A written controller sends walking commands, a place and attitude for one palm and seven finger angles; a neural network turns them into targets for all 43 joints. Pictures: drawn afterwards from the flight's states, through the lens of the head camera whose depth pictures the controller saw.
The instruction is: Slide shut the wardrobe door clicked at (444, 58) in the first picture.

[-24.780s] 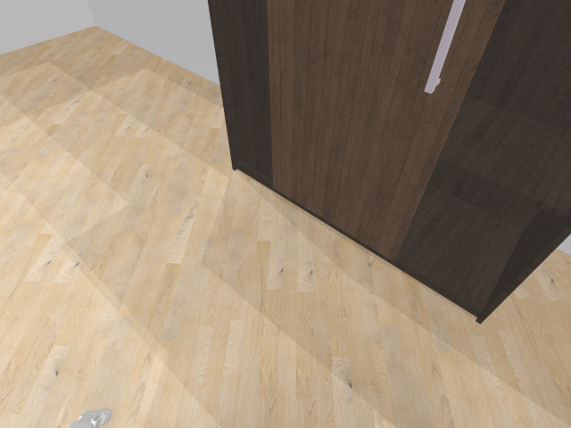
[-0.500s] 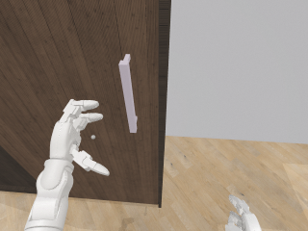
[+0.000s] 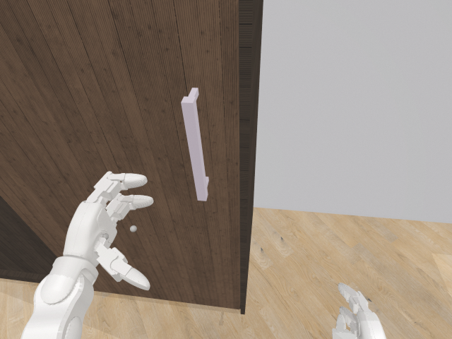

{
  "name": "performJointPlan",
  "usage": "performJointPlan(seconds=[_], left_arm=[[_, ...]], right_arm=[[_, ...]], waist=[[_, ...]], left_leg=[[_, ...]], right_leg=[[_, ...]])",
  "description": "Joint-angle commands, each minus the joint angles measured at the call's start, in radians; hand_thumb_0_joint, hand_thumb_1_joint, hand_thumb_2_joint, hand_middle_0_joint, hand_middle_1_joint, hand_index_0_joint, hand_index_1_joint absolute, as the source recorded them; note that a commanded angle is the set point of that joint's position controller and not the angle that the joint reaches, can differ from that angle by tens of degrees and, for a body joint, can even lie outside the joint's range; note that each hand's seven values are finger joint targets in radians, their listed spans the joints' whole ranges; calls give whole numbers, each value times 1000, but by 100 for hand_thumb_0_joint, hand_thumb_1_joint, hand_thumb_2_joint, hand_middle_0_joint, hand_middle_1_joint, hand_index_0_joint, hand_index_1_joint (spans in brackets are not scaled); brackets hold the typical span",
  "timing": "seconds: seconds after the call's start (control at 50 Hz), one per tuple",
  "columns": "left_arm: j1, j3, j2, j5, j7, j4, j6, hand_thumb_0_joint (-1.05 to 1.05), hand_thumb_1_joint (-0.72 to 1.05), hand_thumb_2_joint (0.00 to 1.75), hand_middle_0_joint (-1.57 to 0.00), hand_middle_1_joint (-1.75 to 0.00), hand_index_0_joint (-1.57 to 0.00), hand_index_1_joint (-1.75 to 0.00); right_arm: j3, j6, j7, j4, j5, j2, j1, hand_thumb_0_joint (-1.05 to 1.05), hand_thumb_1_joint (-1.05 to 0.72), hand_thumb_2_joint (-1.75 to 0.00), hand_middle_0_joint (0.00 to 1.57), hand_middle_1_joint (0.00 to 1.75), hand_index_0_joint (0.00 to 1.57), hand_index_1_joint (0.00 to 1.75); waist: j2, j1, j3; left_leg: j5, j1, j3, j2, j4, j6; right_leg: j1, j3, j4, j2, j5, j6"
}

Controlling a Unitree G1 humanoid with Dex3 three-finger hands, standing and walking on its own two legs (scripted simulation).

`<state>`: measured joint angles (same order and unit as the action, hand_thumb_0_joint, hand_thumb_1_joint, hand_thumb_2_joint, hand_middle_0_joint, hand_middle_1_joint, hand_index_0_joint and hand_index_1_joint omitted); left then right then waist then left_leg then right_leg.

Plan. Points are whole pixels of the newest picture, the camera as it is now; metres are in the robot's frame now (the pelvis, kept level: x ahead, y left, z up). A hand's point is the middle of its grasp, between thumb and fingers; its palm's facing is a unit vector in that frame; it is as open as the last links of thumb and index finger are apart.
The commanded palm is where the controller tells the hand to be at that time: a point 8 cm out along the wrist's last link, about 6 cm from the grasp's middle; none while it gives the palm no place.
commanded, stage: draw the hand back to the body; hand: left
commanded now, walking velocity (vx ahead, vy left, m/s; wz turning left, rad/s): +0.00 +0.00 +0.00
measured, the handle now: (198, 149) +0.41 +0.09 +0.16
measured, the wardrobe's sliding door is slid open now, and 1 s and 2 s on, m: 0.00 0.00 0.00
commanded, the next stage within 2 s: step back with the hand held close in 1.44 s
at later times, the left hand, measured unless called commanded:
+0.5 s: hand (83, 234) +0.22 +0.23 +0.15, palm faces +0.26 -0.93 -0.24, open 14.0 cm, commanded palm +0.17 +0.27 +0.17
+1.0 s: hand (46, 229) +0.21 +0.27 +0.17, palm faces +0.40 -0.84 -0.35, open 9.4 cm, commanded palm +0.16 +0.31 +0.18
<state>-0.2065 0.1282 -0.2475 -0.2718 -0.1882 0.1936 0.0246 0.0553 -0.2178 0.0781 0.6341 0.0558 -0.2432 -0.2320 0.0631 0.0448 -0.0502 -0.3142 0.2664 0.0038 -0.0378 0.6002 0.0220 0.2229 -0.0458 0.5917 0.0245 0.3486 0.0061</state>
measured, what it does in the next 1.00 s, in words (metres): stands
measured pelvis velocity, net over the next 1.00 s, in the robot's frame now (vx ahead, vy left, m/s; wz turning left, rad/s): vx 0.01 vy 0.02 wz -0.03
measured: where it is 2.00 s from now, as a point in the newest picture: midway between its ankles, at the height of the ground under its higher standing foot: outside the picture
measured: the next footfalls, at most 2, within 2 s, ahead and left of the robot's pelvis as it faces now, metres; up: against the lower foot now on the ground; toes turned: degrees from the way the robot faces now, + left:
none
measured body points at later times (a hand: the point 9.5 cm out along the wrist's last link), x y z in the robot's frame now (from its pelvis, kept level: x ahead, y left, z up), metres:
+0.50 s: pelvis +0.00 +0.01 +0.00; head -0.03 -0.01 +0.45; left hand +0.20 +0.28 +0.17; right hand +0.20 -0.21 -0.06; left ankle +0.00 +0.14 -0.73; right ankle -0.02 -0.12 -0.73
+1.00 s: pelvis +0.01 +0.02 +0.01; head -0.02 +0.01 +0.46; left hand +0.18 +0.31 +0.19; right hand +0.19 -0.20 -0.07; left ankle +0.00 +0.14 -0.73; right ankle -0.02 -0.12 -0.73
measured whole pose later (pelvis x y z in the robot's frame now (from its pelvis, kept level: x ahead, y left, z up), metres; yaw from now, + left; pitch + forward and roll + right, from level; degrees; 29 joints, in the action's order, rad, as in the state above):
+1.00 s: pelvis +0.01 +0.02 +0.01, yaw -2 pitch -5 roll +0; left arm -0.43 0.31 -0.34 -0.08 0.09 0.38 -0.08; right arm 0.03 -0.14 0.07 0.65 0.00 -0.21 -0.20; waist 0.04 0.07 0.01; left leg -0.27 0.11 0.05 -0.02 0.46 0.00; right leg 0.08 0.00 0.43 0.04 0.28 0.03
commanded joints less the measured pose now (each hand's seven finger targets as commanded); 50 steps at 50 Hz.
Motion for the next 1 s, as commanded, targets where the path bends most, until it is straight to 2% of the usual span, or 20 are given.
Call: performJointPlan(seconds=[0.0,0.02,0.04,0.14,0.2,0.24,0.3,0.34,0.36,0.38,0.46,0.5,0.54,0.6,0.64,0.72,0.82,0.86,0.92,0.98], left_arm=[[152,133,-149,-33,1,281,-14,0,-55,20,-25,-115,-25,-115],[151,121,-129,-40,0,287,-16,0,-55,20,-25,-115,-25,-115],[127,146,-145,-45,-2,274,-16,0,-55,20,-25,-115,-25,-115],[67,184,-179,-48,-32,279,13,0,-55,20,-25,-115,-25,-115],[110,190,-187,-49,-42,327,21,0,-55,20,-25,-115,-25,-115],[99,203,-196,-61,-48,331,16,0,-55,20,-25,-115,-25,-115],[113,228,-217,-68,-59,339,9,0,-44,25,-25,-109,-25,-109],[97,222,-208,-75,-72,332,6,0,-37,29,-24,-104,-24,-104],[118,256,-321,88,91,429,-58,0,-33,31,-24,-102,-24,-102],[25,201,-218,105,150,359,-71,0,-30,32,-24,-100,-24,-100],[-46,164,-196,160,239,362,-120,0,-15,39,-24,-92,-24,-92],[-35,181,-222,177,261,381,-138,0,-8,43,-23,-87,-23,-87],[-42,189,-227,184,275,380,-150,0,-1,46,-23,-83,-23,-83],[-52,223,-256,196,290,398,-160,0,10,51,-23,-77,-23,-77],[-63,205,-232,199,292,418,-167,0,17,55,-22,-73,-22,-73],[-92,227,-240,199,295,397,-164,0,32,62,-22,-64,-22,-64],[-101,252,-248,199,296,392,-165,0,50,71,-21,-53,-21,-53],[-117,276,-260,197,297,392,-167,0,57,74,-21,-49,-21,-49],[-127,292,-265,197,298,407,-169,0,68,80,-21,-43,-21,-43],[-151,323,-285,194,299,414,-167,0,79,85,-20,-36,-20,-36]], right_arm=[[-40,-87,15,-182,-1,-98,153,0,-90,-90,20,30,20,30],[-36,-92,12,-181,-3,-94,152,0,-90,-90,20,30,20,30],[-39,-95,10,-175,-3,-96,146,0,-90,-90,20,30,20,30],[-40,-87,7,-183,0,-103,147,0,-90,-90,20,30,20,30],[-39,-88,13,-186,2,-107,161,0,-90,-90,20,30,20,30],[-36,-100,18,-183,1,-105,150,0,-90,-90,20,30,20,30],[-36,-110,24,-171,1,-111,155,0,-90,-90,20,30,20,30],[-35,-119,25,-171,3,-108,151,0,-90,-90,20,30,20,30],[-49,-103,25,-183,-30,-93,181,0,-90,-90,20,30,20,30],[-47,-96,22,-173,-39,-84,173,0,-90,-90,20,30,20,30],[-54,-47,10,-164,-47,-83,168,0,-90,-90,20,30,20,30],[-57,-36,12,-157,-53,-89,170,0,-90,-90,20,30,20,30],[-59,-29,13,-157,-55,-84,172,0,-90,-90,20,30,20,30],[-62,-18,15,-150,-59,-90,178,0,-90,-90,20,30,20,30],[-60,-16,11,-151,-59,-83,180,0,-90,-90,20,30,20,30],[-65,-2,7,-148,-59,-85,180,0,-90,-90,20,30,20,30],[-67,11,4,-147,-57,-85,182,0,-90,-90,20,30,20,30],[-69,15,3,-149,-57,-85,180,0,-90,-90,20,30,20,30],[-71,19,2,-149,-58,-84,176,0,-90,-90,20,30,20,30],[-75,20,0,-152,-57,-85,174,0,-90,-90,20,30,20,30]], waist=[[-87,9,-125],[-83,7,-116],[-102,9,-106],[-76,15,-77],[-7,9,-75],[-43,7,-74],[-12,8,-79],[-49,6,-72],[-30,42,2],[-56,21,32],[-33,20,-4],[-2,20,-21],[-25,20,-25],[-9,27,-45],[7,24,-35],[-23,27,-11],[-2,30,16],[-11,34,8],[25,35,-8],[4,40,-22]], left_leg=[[223,-95,10,34,-75,-52],[232,-94,10,35,-76,-51],[235,-93,10,33,-76,-50],[227,-79,19,34,-78,-51],[198,-94,18,36,-76,-51],[210,-98,9,33,-79,-51],[191,-106,6,34,-78,-51],[204,-107,0,32,-83,-52],[199,-79,19,34,-101,-47],[177,-87,19,28,-103,-42],[172,-128,23,15,-137,-45],[167,-146,24,14,-154,-45],[184,-153,22,9,-165,-45],[220,-173,21,7,-179,-44],[242,-176,14,4,-188,-40],[255,-175,15,0,-198,-39],[233,-171,11,-4,-218,-32],[251,-172,13,-4,-217,-32],[269,-184,17,-2,-217,-30],[311,-189,23,-2,-206,-32]], right_leg=[[-6,-18,-113,-25,-304,-1],[-1,-21,-110,-23,-319,-1],[1,-23,-110,-25,-326,0],[2,-16,-119,-21,-322,0],[12,-10,-127,-23,-275,-1],[10,-20,-126,-27,-285,-2],[10,-14,-132,-26,-261,-3],[12,-22,-129,-28,-278,-3],[20,35,-200,-14,-261,-6],[34,19,-197,-8,-229,-9],[-15,18,-195,-1,-211,-10],[-36,18,-206,-1,-195,-13],[-49,14,-208,-1,-207,-13],[-82,12,-207,-3,-242,-17],[-87,6,-199,-4,-260,-19],[-91,4,-207,-9,-268,-18],[-88,3,-216,-13,-237,-20],[-99,3,-213,-14,-255,-20],[-110,5,-214,-14,-272,-22],[-120,6,-209,-13,-319,-20]])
